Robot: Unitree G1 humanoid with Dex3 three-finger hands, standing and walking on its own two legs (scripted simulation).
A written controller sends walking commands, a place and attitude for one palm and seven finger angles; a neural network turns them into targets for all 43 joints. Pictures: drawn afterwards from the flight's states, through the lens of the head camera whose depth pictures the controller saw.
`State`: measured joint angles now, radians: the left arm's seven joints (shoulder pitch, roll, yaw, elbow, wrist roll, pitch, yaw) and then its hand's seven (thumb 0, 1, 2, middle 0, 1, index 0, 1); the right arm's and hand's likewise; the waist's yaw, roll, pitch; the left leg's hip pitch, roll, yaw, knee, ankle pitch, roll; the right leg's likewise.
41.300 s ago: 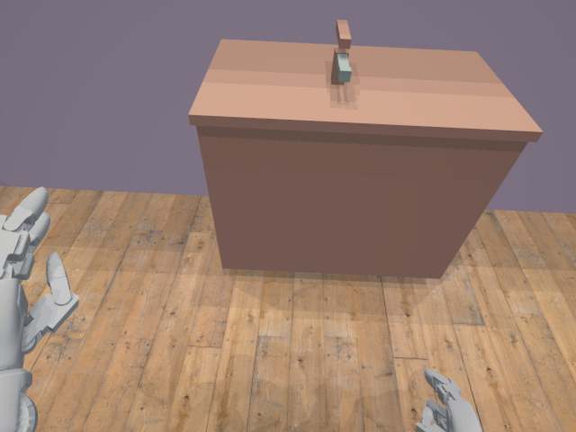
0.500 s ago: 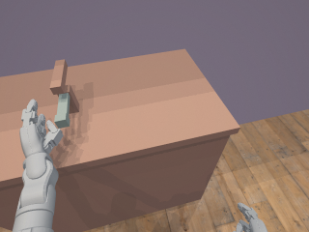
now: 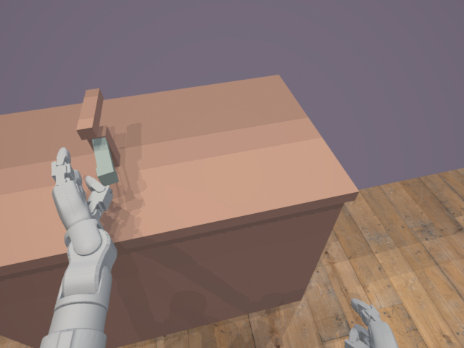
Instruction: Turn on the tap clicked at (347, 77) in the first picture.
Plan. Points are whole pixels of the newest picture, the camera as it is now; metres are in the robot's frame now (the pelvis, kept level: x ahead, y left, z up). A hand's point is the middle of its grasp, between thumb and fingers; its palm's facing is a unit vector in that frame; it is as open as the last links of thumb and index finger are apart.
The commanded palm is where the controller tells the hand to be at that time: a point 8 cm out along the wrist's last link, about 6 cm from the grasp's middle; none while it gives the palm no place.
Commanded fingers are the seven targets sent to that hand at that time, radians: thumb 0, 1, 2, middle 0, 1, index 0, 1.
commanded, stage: push the lever round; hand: left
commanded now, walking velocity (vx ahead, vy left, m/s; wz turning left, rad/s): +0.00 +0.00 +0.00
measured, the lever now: (107, 174) +0.38 +0.26 +0.11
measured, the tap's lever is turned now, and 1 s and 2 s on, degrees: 12 45 68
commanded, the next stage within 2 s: none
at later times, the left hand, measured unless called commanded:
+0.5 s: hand (126, 183) +0.36 +0.22 +0.10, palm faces +0.68 -0.73 -0.05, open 7.7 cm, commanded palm +0.32 +0.24 +0.10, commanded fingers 0.00 0.90 0.90 -0.15 -0.15 -0.15 -0.15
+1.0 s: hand (146, 169) +0.40 +0.19 +0.10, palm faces +0.74 -0.67 -0.07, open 7.7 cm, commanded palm +0.35 +0.21 +0.10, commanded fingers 0.00 0.90 0.90 -0.15 -0.15 -0.15 -0.15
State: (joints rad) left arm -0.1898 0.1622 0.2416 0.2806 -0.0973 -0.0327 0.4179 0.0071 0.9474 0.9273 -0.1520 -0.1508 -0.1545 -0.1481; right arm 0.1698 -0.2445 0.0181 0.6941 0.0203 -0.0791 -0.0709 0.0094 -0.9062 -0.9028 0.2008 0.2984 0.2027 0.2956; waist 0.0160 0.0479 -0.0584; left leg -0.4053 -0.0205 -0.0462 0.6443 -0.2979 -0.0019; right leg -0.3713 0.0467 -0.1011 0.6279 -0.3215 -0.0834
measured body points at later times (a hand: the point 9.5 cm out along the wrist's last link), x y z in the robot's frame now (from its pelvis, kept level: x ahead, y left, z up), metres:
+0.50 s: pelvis +0.00 +0.00 +0.00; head +0.00 -0.02 +0.45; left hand +0.32 +0.25 +0.11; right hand +0.15 -0.25 -0.11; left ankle +0.02 +0.12 -0.72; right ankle +0.00 -0.06 -0.72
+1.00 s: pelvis +0.00 +0.00 +0.00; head +0.02 -0.02 +0.45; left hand +0.36 +0.22 +0.11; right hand +0.15 -0.24 -0.12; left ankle +0.02 +0.12 -0.72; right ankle +0.00 -0.06 -0.72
